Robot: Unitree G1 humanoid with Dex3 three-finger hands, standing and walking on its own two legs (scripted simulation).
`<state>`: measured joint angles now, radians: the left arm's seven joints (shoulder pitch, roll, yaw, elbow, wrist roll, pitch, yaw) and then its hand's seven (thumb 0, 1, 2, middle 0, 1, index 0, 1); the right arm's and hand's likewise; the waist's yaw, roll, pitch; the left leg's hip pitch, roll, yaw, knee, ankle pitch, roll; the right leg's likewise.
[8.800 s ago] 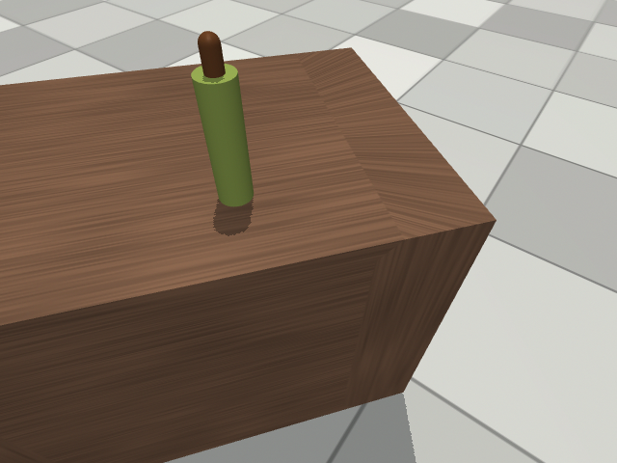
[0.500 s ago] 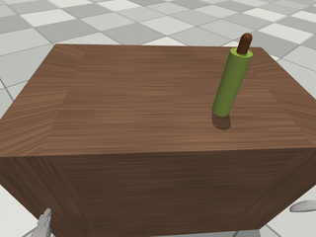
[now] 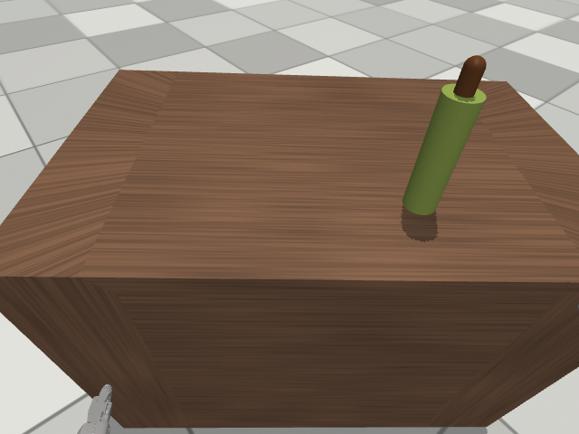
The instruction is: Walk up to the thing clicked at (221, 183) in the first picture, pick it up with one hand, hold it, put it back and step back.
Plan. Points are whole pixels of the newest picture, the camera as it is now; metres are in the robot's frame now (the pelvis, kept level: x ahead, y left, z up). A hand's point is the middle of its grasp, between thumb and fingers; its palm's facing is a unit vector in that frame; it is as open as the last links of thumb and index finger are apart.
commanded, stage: go down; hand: right
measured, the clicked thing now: (443, 142) +0.53 -0.25 +0.16
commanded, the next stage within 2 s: none
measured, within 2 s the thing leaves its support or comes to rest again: neither
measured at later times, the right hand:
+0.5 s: hand out of the picture +0.33 -0.38 +0.19, palm faces +0.26 +0.96 -0.04, open 17.5 cm
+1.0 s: hand out of the picture +0.37 -0.41 +0.19, palm faces +0.27 +0.96 +0.01, open 17.7 cm
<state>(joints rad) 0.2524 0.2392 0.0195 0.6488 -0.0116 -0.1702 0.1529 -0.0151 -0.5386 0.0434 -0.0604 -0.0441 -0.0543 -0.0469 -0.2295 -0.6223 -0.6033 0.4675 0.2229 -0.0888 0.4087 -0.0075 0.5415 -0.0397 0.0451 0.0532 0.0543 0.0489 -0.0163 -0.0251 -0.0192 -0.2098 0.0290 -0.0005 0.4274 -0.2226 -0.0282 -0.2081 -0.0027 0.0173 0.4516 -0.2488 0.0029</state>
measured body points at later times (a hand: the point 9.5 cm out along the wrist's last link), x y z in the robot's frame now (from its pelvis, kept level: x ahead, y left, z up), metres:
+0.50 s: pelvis +0.00 +0.01 +0.00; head +0.01 +0.00 +0.45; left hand +0.16 +0.25 -0.08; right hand +0.31 -0.43 +0.20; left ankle +0.00 +0.14 -0.74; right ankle -0.01 -0.12 -0.74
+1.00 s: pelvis +0.00 +0.00 -0.01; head +0.05 -0.02 +0.44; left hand +0.16 +0.26 -0.07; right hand +0.35 -0.46 +0.19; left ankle +0.00 +0.14 -0.74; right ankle -0.01 -0.12 -0.74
